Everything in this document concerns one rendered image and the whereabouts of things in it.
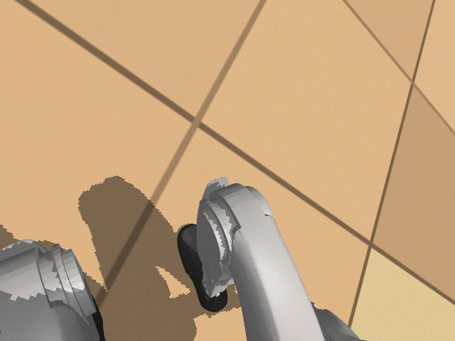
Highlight left robot foot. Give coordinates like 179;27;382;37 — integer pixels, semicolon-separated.
92;296;106;341

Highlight right robot foot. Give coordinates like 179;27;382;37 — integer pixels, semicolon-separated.
177;224;228;312

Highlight right robot hand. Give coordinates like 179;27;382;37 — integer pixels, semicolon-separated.
311;302;361;341

